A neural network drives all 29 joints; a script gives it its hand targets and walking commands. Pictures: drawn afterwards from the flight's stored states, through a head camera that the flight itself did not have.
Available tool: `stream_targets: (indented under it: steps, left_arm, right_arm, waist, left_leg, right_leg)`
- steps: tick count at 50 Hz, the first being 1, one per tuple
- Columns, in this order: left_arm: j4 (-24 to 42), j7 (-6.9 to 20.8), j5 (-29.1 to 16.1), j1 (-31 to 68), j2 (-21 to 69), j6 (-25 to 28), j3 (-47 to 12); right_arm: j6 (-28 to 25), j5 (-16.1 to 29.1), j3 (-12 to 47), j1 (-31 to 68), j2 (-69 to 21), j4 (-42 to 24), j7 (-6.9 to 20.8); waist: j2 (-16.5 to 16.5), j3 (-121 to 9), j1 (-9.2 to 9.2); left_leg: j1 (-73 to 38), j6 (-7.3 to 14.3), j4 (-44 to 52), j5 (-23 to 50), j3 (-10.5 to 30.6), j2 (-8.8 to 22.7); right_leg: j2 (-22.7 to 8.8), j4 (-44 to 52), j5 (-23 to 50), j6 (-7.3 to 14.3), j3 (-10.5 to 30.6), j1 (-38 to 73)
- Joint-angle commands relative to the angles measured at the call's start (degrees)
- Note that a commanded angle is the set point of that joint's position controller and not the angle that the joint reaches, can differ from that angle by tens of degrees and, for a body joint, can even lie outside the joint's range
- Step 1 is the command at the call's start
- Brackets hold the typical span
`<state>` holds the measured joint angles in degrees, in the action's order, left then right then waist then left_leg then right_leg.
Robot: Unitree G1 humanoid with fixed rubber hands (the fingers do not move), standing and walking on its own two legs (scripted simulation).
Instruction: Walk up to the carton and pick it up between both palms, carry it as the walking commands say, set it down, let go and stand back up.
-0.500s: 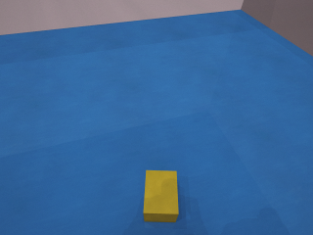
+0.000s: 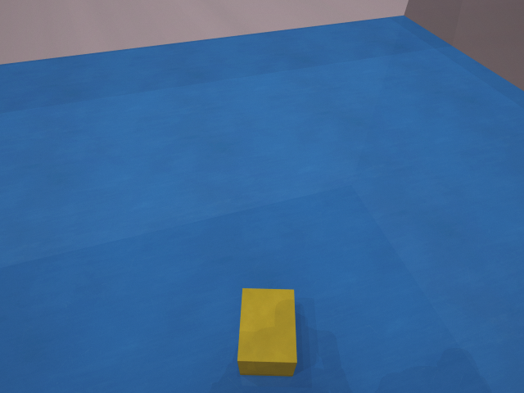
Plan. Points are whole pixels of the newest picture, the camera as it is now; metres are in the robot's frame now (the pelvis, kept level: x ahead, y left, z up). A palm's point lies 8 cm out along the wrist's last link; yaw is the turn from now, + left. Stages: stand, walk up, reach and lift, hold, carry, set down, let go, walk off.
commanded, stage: stand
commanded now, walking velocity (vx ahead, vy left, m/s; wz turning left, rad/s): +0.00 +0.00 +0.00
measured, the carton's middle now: (267, 331) +0.44 +0.01 -0.69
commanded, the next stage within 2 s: reach and lift in 0.06 s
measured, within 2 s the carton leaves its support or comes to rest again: neither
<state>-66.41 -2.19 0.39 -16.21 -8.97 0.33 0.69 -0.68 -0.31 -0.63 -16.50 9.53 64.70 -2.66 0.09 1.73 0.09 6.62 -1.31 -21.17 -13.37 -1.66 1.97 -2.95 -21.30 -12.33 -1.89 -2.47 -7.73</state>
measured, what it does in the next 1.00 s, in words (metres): lowers itself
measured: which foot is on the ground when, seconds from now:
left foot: down 0.00-1.00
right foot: down 0.00-1.00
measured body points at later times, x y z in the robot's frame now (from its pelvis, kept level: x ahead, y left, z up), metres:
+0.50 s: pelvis -0.02 +0.00 -0.04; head +0.09 +0.00 +0.40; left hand +0.13 +0.22 -0.16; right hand +0.15 -0.20 -0.17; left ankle -0.02 +0.13 -0.75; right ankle -0.01 -0.14 -0.75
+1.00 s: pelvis -0.10 +0.00 -0.09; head +0.07 +0.00 +0.33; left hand +0.23 +0.21 -0.19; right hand +0.24 -0.20 -0.19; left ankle -0.02 +0.13 -0.75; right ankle -0.01 -0.14 -0.75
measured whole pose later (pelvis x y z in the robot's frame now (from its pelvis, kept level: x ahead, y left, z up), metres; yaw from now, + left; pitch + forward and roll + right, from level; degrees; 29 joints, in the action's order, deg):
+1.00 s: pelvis -0.10 +0.00 -0.09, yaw +0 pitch +17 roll +0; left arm -35.1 -0.1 1.8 26.7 -9.1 -29.9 8.6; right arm 29.7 -1.2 -9.1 27.0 7.9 35.0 -1.7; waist 0.4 3.7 -0.1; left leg 56.3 -1.8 -59.7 -20.8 1.9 0.7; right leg -1.1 -58.8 -19.4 -1.9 1.5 -56.9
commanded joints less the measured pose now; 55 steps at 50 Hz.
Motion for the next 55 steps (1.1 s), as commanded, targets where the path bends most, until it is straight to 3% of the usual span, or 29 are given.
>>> stream_targets:
  steps: [1, 3, 4, 5, 6, 7, 9, 11, 13, 15, 17, 21, 24, 27, 34, 40, 47, 55]
  left_arm:
    - [0.3, -0.1, 0.0, -3.9, -5.3, 0.2, 0.7]
    - [0.3, -0.1, 0.0, -4.0, -5.3, 0.2, 0.7]
    - [20.4, 1.1, -7.9, 16.1, -10.2, -1.3, -1.5]
    - [37.2, 0.3, -7.6, 36.2, -9.7, -6.4, -1.2]
    - [34.6, -0.4, -5.3, 31.9, -9.7, -11.6, -1.6]
    - [32.9, -0.3, -5.0, 28.7, -10.7, -16.8, -2.4]
    - [29.1, 1.3, -5.8, 18.6, -10.5, -29.2, -2.9]
    - [28.5, 1.3, -4.7, 11.7, -7.8, -38.8, -1.7]
    - [28.4, 1.4, -3.5, 7.7, -6.3, -43.2, -0.8]
    - [30.9, 2.1, -1.6, 7.1, -6.7, -42.7, 1.0]
    - [36.1, 3.0, 0.0, 10.1, -6.3, -40.2, 2.1]
    - [44.4, 4.3, 1.0, 13.3, -5.9, -35.3, 3.3]
    - [48.8, 4.8, 1.5, 14.2, -5.2, -31.4, 3.6]
    - [49.1, 5.1, 1.8, 14.6, -4.4, -28.5, 4.0]
    - [46.7, 4.3, 1.6, 18.4, -3.5, -28.6, 5.8]
    - [45.2, 3.1, 1.5, 34.9, -4.1, -29.7, 7.0]
    - [37.3, 2.1, 1.6, 49.0, -4.7, -30.2, 8.7]
    - [29.4, 0.5, 0.7, 63.9, -5.7, -24.6, 10.6]
  right_arm:
    - [-0.2, 0.0, -0.5, -4.2, 4.6, -0.4, -0.1]
    - [-0.2, 0.0, -0.5, -4.2, 4.7, -0.5, -0.1]
    - [1.8, 5.8, 1.3, 15.9, 7.8, -20.6, 0.5]
    - [6.4, 8.3, 0.0, 36.0, 7.8, -33.2, -0.1]
    - [11.7, 7.3, 0.3, 29.0, 8.3, -30.5, -0.4]
    - [17.2, 6.9, 0.8, 28.3, 10.4, -32.2, 0.0]
    - [29.9, 4.6, 0.4, 18.7, 8.6, -27.7, 0.6]
    - [39.8, 3.5, -0.2, 11.5, 6.6, -26.4, 0.5]
    - [44.2, 3.5, 0.3, 8.1, 3.6, -27.3, 0.8]
    - [43.8, 2.0, -0.3, 8.2, 1.6, -30.9, 1.4]
    - [41.2, -1.1, -2.3, 10.6, 1.4, -35.3, 2.0]
    - [35.8, -5.0, -4.5, 14.3, 1.7, -42.7, 2.9]
    - [31.6, -4.2, -4.5, 14.3, 0.7, -45.4, 3.3]
    - [29.0, -3.2, -4.7, 14.4, -0.1, -46.2, 2.8]
    - [29.0, -1.7, -5.5, 20.4, 1.5, -45.3, 2.6]
    - [30.0, -0.4, -6.3, 36.0, 2.0, -43.5, 3.0]
    - [30.3, -0.9, -8.8, 50.5, 2.3, -35.8, 1.1]
    - [25.3, -1.4, -11.6, 63.2, 2.8, -28.6, -1.7]
  waist:
    - [-0.5, 2.4, -0.10]
    - [-0.5, 2.4, -0.08]
    - [2.4, -11.2, 1.06]
    - [2.6, -9.9, -0.11]
    - [1.6, -6.6, -0.41]
    - [-2.1, -6.3, -0.07]
    - [-3.0, -4.1, 0.12]
    - [-0.2, -7.4, 0.33]
    - [0.7, -11.8, 0.29]
    - [-0.2, -14.2, 1.24]
    - [0.0, -14.9, 0.95]
    - [0.5, -22.3, 0.31]
    - [0.7, -28.7, -0.13]
    - [0.1, -31.3, -0.68]
    - [1.6, -25.6, -0.95]
    - [1.2, -21.1, -0.34]
    - [0.1, -22.8, -0.06]
    - [-0.8, -32.2, 0.02]
  left_leg:
    - [2.5, 1.6, 3.3, 8.9, 2.9, 3.5]
    - [2.5, 1.6, 3.3, 8.8, 2.9, 3.5]
    - [20.8, 3.1, -7.3, -7.8, -0.9, -2.9]
    - [23.5, 2.9, -9.4, -12.6, -0.2, -0.6]
    - [24.2, 2.4, -8.3, -15.3, -1.3, -1.8]
    - [23.7, 2.0, -7.8, -14.8, -3.0, -1.6]
    - [22.6, 3.5, -9.9, -10.4, -2.9, -2.2]
    - [20.5, 3.6, -9.9, 0.6, -0.9, -2.9]
    - [17.6, 3.5, -10.0, 11.6, 1.3, -4.0]
    - [14.7, 3.0, -10.5, 20.2, 2.4, -5.1]
    - [15.8, 2.4, -11.4, 22.3, 2.8, -5.2]
    - [20.2, 1.4, -17.8, 24.3, 2.6, -4.8]
    - [24.6, 1.0, -22.5, 25.5, 2.0, -5.1]
    - [27.6, 0.5, -25.0, 23.1, 1.4, -5.7]
    - [33.2, 0.4, -25.6, 3.6, 0.3, -5.7]
    - [36.2, -0.1, -26.5, -10.0, -0.1, -4.3]
    - [38.5, -0.2, -28.2, -13.0, -0.7, -4.3]
    - [43.1, -0.4, -31.0, -8.1, -2.0, -5.0]
  right_leg:
    - [-3.8, 3.3, 9.4, 2.3, 3.6, -0.3]
    - [-3.8, 3.2, 9.2, 2.3, 3.6, -0.3]
    - [1.9, -7.7, -11.3, 5.1, 2.9, -13.1]
    - [0.6, -9.1, -12.5, 4.2, 1.6, -15.1]
    - [2.5, -8.7, -16.0, 2.9, -1.6, -14.2]
    - [2.8, -8.1, -18.2, 2.6, -3.0, -17.1]
    - [2.3, -8.6, -15.9, 4.1, -1.6, -17.6]
    - [3.3, -10.4, -2.9, 4.2, -0.5, -18.2]
    - [4.8, -11.5, 8.5, 3.8, 0.3, -16.0]
    - [5.1, -11.3, 17.5, 3.2, 1.2, -13.7]
    - [5.1, -11.3, 21.0, 2.6, 1.7, -15.4]
    - [4.9, -16.2, 23.3, 2.0, 1.6, -21.4]
    - [5.4, -21.4, 23.6, 1.9, 1.0, -24.1]
    - [6.1, -24.6, 22.5, 1.2, 0.8, -24.4]
    - [5.8, -26.2, 0.6, 1.0, -0.1, -30.9]
    - [5.0, -27.4, -11.8, 1.6, -0.6, -34.8]
    - [5.1, -28.0, -14.2, 0.6, -0.6, -35.3]
    - [5.7, -29.9, -9.3, -0.5, -0.3, -37.5]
